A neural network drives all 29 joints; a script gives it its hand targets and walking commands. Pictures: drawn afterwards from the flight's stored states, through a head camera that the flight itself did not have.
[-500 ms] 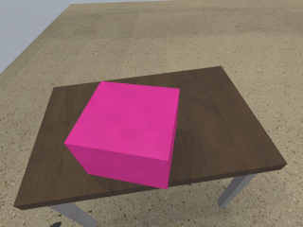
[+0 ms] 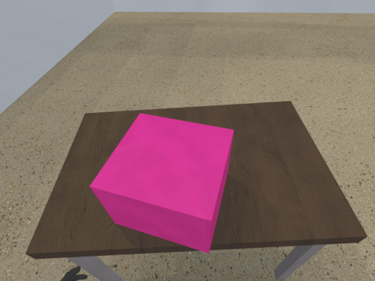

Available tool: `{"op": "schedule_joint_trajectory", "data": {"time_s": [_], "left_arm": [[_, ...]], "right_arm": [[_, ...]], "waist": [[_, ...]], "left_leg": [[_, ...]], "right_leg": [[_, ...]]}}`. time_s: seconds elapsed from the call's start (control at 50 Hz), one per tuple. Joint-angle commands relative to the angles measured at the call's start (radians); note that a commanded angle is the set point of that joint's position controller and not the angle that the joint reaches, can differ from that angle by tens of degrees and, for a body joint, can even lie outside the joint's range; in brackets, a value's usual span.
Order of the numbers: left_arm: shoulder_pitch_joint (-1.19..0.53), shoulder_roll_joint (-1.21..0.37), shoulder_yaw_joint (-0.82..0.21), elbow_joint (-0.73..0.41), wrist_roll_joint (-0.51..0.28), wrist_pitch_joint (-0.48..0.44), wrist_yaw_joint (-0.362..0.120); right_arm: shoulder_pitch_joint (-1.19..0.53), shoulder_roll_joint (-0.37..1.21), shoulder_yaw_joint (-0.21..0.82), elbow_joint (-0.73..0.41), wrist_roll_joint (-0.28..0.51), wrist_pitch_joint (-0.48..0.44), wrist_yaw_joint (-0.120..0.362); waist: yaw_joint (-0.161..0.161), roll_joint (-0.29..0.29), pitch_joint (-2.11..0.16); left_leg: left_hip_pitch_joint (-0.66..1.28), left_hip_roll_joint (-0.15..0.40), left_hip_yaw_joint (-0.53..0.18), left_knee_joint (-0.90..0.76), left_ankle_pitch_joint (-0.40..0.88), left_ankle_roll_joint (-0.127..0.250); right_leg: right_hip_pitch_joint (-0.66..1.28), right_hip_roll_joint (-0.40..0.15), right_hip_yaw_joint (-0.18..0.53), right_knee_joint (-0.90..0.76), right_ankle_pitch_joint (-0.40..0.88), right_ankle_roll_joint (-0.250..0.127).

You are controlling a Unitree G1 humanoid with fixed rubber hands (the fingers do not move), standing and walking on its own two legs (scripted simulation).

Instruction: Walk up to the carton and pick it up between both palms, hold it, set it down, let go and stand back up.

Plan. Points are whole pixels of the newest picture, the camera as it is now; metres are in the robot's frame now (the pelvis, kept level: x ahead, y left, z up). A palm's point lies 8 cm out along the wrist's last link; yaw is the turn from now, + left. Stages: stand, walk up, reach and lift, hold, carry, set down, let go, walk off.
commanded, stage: walk up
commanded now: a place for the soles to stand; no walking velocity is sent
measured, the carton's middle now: (172, 178) +0.40 +0.08 -0.04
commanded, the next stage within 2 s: none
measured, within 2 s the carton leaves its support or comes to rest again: neither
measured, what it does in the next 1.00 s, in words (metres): shifts its weight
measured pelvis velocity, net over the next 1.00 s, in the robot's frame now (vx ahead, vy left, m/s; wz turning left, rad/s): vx -0.01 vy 0.05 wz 0.08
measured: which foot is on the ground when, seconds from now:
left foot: down 0.00-1.00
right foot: down 0.00-1.00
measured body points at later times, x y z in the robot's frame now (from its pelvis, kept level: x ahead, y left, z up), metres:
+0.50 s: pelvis +0.00 +0.01 +0.00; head +0.02 +0.01 +0.45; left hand +0.07 +0.33 -0.13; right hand +0.10 -0.30 -0.13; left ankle +0.00 +0.16 -0.74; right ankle +0.00 -0.13 -0.74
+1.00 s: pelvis -0.01 +0.05 +0.00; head +0.00 +0.04 +0.45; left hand +0.04 +0.36 -0.12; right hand +0.12 -0.23 -0.13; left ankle +0.00 +0.16 -0.74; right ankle +0.00 -0.08 -0.74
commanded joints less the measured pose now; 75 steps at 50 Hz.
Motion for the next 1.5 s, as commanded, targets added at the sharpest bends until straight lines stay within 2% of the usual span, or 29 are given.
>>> {"op": "schedule_joint_trajectory", "data": {"time_s": [0.0, 0.04, 0.14, 0.26, 0.28, 0.3, 0.4, 0.44, 0.5, 0.56, 0.58, 0.62, 0.64, 0.66, 0.68, 0.7, 0.78, 0.82, 0.84, 0.86, 0.9, 0.94, 1.02, 1.08, 1.22, 1.26, 1.3, 1.38, 1.48], "left_arm": [[-0.031, 0.214, 0.054, -0.05, -0.007, -0.019, 0.013], [-0.043, 0.215, 0.054, -0.037, 0.003, -0.016, 0.009], [-0.027, 0.208, 0.056, -0.02, -0.004, -0.015, 0.008], [-0.005, 0.212, 0.059, -0.018, 0.005, -0.016, 0.012], [-0.009, 0.187, 0.058, -0.023, 0.002, -0.019, 0.011], [-0.008, 0.203, 0.059, -0.002, 0.006, -0.022, 0.011], [0.031, 0.231, 0.071, -0.029, 0.014, -0.008, 0.024], [0.048, 0.258, 0.081, -0.022, 0.018, -0.015, 0.04], [0.068, 0.271, 0.091, -0.051, 0.023, -0.013, 0.047], [0.03, 0.296, 0.102, -0.091, 0.036, -0.002, 0.038], [0.003, 0.275, 0.097, -0.125, 0.041, 0.006, 0.038], [-0.002, 0.241, 0.082, -0.132, 0.038, 0.015, 0.034], [0.009, 0.195, 0.068, -0.149, 0.028, 0.022, 0.034], [0.009, 0.201, 0.078, -0.154, 0.01, 0.032, 0.047], [0.049, 0.227, 0.074, -0.136, 0.01, 0.033, 0.053], [0.07, 0.199, 0.064, -0.123, 0.001, 0.031, 0.052], [0.133, 0.172, 0.042, -0.084, 0.005, -0.006, 0.049], [0.161, 0.175, 0.045, -0.059, 0.014, -0.016, 0.045], [0.121, 0.197, 0.042, -0.058, 0.024, -0.023, 0.047], [0.05, 0.221, 0.043, -0.077, 0.018, -0.03, 0.049], [-0.037, 0.233, 0.043, -0.106, 0.023, -0.032, 0.034], [-0.011, 0.187, 0.03, -0.069, 0.003, -0.038, 0.025], [0.051, 0.206, 0.037, -0.05, 0.001, -0.045, 0.033], [0.049, 0.192, 0.035, -0.031, -0.003, -0.043, 0.03], [0.055, 0.177, 0.033, -0.003, 0.008, -0.045, 0.033], [0.035, 0.166, 0.035, -0.02, 0.006, -0.045, 0.031], [0.029, 0.156, 0.027, -0.017, 0.01, -0.045, 0.033], [0.064, 0.17, 0.051, -0.008, 0.006, -0.032, 0.028], [0.058, 0.173, 0.055, -0.001, 0.006, -0.015, 0.016]], "right_arm": [[-0.009, -0.203, -0.043, -0.023, -0.001, -0.021, -0.011], [-0.03, -0.208, -0.044, -0.012, -0.001, -0.013, -0.011], [-0.056, -0.22, -0.042, -0.007, -0.002, -0.025, -0.013], [-0.027, -0.208, -0.048, 0.004, 0.003, -0.021, -0.017], [-0.042, -0.226, -0.054, -0.004, -0.018, -0.018, -0.017], [-0.039, -0.207, -0.049, 0.003, -0.006, -0.019, -0.018], [-0.074, -0.223, -0.066, -0.028, -0.017, 0.01, -0.009], [-0.038, -0.217, -0.066, -0.036, -0.012, 0.018, -0.008], [-0.027, -0.206, -0.07, -0.061, -0.028, 0.027, -0.005], [0.022, -0.184, -0.077, -0.079, -0.036, 0.04, 0.004], [0.039, -0.179, -0.084, -0.094, -0.031, 0.044, 0.008], [0.058, -0.241, -0.1, -0.084, -0.035, 0.033, 0.009], [0.008, -0.306, -0.112, -0.102, -0.026, 0.028, 0.007], [-0.051, -0.33, -0.121, -0.133, -0.039, 0.025, 0.01], [-0.074, -0.303, -0.123, -0.169, -0.038, 0.024, 0.011], [-0.041, -0.281, -0.115, -0.165, -0.043, 0.022, 0.003], [-0.06, -0.195, -0.084, -0.153, -0.02, 0.022, -0.009], [-0.118, -0.169, -0.067, -0.154, -0.01, 0.026, -0.001], [-0.087, -0.135, -0.05, -0.138, 0.004, 0.018, 0.004], [-0.053, -0.137, -0.05, -0.127, 0.013, 0.013, 0.009], [-0.028, -0.151, -0.055, -0.097, 0.002, 0.014, 0.007], [-0.071, -0.206, -0.063, -0.081, 0.0, 0.003, 0.001], [-0.065, -0.179, -0.051, -0.052, 0.0, -0.026, -0.003], [-0.084, -0.168, -0.042, -0.034, -0.002, -0.022, -0.005], [-0.093, -0.148, -0.035, -0.014, 0.007, -0.024, -0.003], [-0.073, -0.151, -0.036, -0.006, 0.003, -0.028, -0.003], [-0.087, -0.166, -0.039, -0.008, 0.001, -0.028, -0.004], [-0.07, -0.179, -0.037, -0.029, -0.009, -0.036, -0.018], [-0.044, -0.191, -0.042, -0.036, -0.018, -0.042, -0.033]], "waist": [[0.004, -0.022, -0.129], [-0.001, -0.071, -0.084], [0.015, 0.024, -0.107], [0.002, -0.038, -0.13], [0.002, 0.041, -0.097], [-0.004, -0.014, -0.112], [0.025, 0.048, -0.079], [0.008, -0.073, -0.108], [0.022, -0.091, -0.083], [0.02, -0.196, -0.111], [0.006, -0.243, -0.083], [-0.011, -0.065, -0.028], [-0.007, 0.156, -0.02], [-0.018, 0.199, -0.046], [-0.024, 0.194, -0.049], [-0.019, 0.187, -0.028], [0.01, 0.112, -0.107], [0.043, 0.058, -0.102], [0.023, -0.024, -0.115], [-0.017, -0.112, -0.152], [-0.051, -0.165, -0.088], [-0.016, -0.06, -0.041], [-0.002, -0.096, -0.082], [0.004, 0.004, -0.034], [0.01, 0.023, -0.12], [-0.002, -0.035, -0.092], [0.006, 0.012, -0.082], [0.004, -0.05, -0.114], [0.007, -0.002, -0.076]], "left_leg": [[0.004, 0.082, -0.035, -0.043, 0.277, 0.079], [-0.023, 0.071, -0.027, -0.061, 0.213, 0.081], [-0.027, 0.073, -0.051, -0.055, 0.285, 0.073], [-0.019, 0.075, -0.056, -0.057, 0.273, 0.085], [-0.025, 0.065, -0.033, -0.035, 0.28, 0.086], [-0.017, 0.072, -0.059, -0.042, 0.322, 0.085], [-0.093, 0.037, -0.042, -0.017, 0.225, 0.083], [-0.096, 0.026, -0.043, 0.064, 0.27, 0.082], [-0.142, -0.014, 0.001, 0.198, 0.179, 0.072], [-0.14, -0.032, 0.006, 0.264, -0.239, 0.076], [-0.097, -0.014, 0.016, 0.186, -0.202, 0.085], [-0.064, 0.05, -0.107, -0.021, 0.089, 0.096], [-0.112, 0.15, -0.311, -0.138, 0.119, 0.166], [-0.145, 0.194, -0.388, -0.198, -0.024, 0.26], [-0.159, 0.21, -0.389, -0.198, -0.067, 0.295], [-0.144, 0.169, -0.306, -0.15, 0.09, 0.304], [0.088, 0.158, -0.203, -0.041, 0.395, 0.255], [-0.038, 0.14, -0.147, -0.027, 0.214, 0.171], [-0.077, 0.1, -0.123, 0.004, 0.204, 0.111], [-0.022, 0.019, -0.055, 0.032, 0.098, 0.071], [0.091, 0.024, -0.035, -0.053, -0.053, 0.08], [0.097, 0.057, -0.08, -0.112, 0.062, 0.099], [0.073, 0.084, -0.059, -0.136, 0.198, 0.107], [-0.004, 0.069, -0.055, -0.156, 0.127, 0.099], [0.027, 0.076, -0.06, -0.181, 0.061, 0.102], [0.019, 0.077, -0.056, -0.164, 0.065, 0.1], [0.033, 0.076, -0.043, -0.146, 0.14, 0.094], [0.064, 0.111, -0.068, -0.137, 0.131, 0.101], [0.011, 0.111, -0.067, -0.146, 0.105, 0.103]], "right_leg": [[0.082, -0.097, 0.064, -0.084, 0.172, -0.05], [0.075, -0.113, 0.078, -0.099, 0.116, -0.054], [0.088, -0.095, 0.046, -0.078, 0.142, -0.046], [0.109, -0.113, 0.049, -0.091, 0.145, -0.055], [0.085, -0.123, 0.058, -0.091, 0.152, -0.06], [0.102, -0.115, 0.044, -0.079, 0.195, -0.055], [0.082, -0.138, 0.046, -0.081, 0.094, -0.066], [0.091, -0.175, 0.07, -0.075, 0.209, -0.103], [0.071, -0.292, 0.143, -0.07, 0.308, -0.186], [0.013, -0.339, 0.129, -0.03, 0.283, -0.233], [-0.047, -0.301, 0.084, -0.006, 0.203, -0.203], [-0.138, -0.198, 0.013, 0.148, 0.019, -0.096], [-0.154, -0.032, -0.051, 0.295, -0.183, -0.042], [-0.158, 0.006, 0.052, 0.419, -0.388, -0.039], [-0.163, 0.004, 0.095, 0.493, -0.416, -0.042], [-0.161, 0.016, 0.141, 0.496, -0.411, -0.047], [-0.121, -0.001, 0.115, 0.13, -0.226, -0.056], [0.075, -0.018, 0.126, -0.132, 0.092, -0.057], [0.127, -0.09, 0.228, -0.178, 0.13, -0.067], [0.099, -0.153, 0.299, -0.192, 0.148, -0.094], [-0.125, -0.162, 0.282, -0.182, -0.041, -0.089], [-0.103, -0.096, 0.204, -0.158, 0.011, -0.057], [0.013, -0.077, 0.173, -0.122, 0.174, -0.041], [0.016, -0.078, 0.189, -0.142, 0.097, -0.049], [0.052, -0.079, 0.182, -0.14, 0.132, -0.045], [0.041, -0.076, 0.181, -0.145, 0.107, -0.046], [0.026, -0.077, 0.182, -0.154, 0.146, -0.041], [0.04, -0.06, 0.175, -0.137, 0.139, -0.035], [0.031, -0.056, 0.177, -0.113, 0.123, -0.053]]}}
